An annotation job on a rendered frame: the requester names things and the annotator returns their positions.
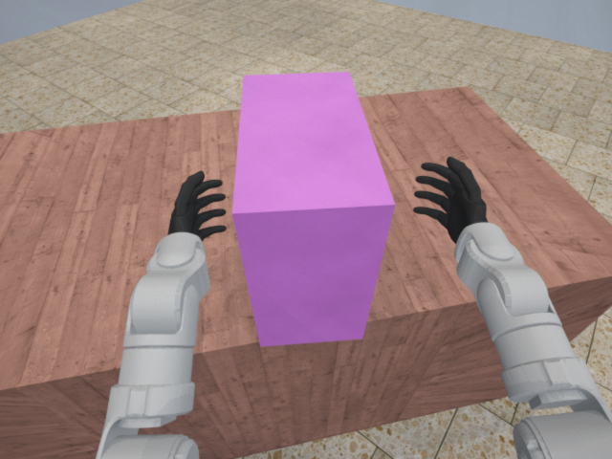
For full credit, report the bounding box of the robot left forearm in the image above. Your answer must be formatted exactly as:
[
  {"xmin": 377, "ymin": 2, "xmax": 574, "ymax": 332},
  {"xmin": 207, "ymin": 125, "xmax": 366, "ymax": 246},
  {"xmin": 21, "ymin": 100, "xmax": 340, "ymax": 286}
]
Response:
[{"xmin": 96, "ymin": 232, "xmax": 210, "ymax": 459}]

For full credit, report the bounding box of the left robot upper arm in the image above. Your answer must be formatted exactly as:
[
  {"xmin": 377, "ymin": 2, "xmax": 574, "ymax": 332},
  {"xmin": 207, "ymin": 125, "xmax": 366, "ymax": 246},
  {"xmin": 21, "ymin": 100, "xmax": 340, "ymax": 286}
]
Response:
[{"xmin": 101, "ymin": 434, "xmax": 199, "ymax": 459}]

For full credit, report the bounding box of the robot left hand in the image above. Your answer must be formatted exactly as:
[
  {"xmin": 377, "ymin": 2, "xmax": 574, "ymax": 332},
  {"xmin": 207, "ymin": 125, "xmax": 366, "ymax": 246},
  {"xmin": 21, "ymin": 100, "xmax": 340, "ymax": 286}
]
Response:
[{"xmin": 168, "ymin": 171, "xmax": 227, "ymax": 242}]

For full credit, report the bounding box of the robot right forearm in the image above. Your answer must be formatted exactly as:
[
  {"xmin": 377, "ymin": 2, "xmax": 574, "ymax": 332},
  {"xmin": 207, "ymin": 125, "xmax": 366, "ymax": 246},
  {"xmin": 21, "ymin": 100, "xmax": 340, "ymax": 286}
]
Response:
[{"xmin": 454, "ymin": 222, "xmax": 612, "ymax": 424}]

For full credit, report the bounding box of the pedestal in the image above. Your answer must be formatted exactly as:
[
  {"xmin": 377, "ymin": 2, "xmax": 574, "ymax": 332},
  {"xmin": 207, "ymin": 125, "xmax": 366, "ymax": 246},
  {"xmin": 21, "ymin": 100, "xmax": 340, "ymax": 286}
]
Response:
[{"xmin": 0, "ymin": 86, "xmax": 612, "ymax": 459}]

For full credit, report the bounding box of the robot right hand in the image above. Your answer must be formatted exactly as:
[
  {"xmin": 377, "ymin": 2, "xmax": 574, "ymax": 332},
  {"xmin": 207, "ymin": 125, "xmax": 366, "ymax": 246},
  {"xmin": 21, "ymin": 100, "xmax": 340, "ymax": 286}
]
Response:
[{"xmin": 413, "ymin": 157, "xmax": 488, "ymax": 244}]

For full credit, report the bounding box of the carton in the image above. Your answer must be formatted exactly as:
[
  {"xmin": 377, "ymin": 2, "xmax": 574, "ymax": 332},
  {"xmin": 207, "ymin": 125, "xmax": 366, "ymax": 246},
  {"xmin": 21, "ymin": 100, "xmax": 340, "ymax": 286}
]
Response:
[{"xmin": 232, "ymin": 72, "xmax": 395, "ymax": 347}]

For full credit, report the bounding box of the right robot upper arm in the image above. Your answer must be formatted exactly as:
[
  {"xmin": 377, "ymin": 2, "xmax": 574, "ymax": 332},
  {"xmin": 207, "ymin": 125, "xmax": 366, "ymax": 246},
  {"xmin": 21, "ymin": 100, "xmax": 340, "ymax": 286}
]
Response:
[{"xmin": 513, "ymin": 410, "xmax": 612, "ymax": 459}]

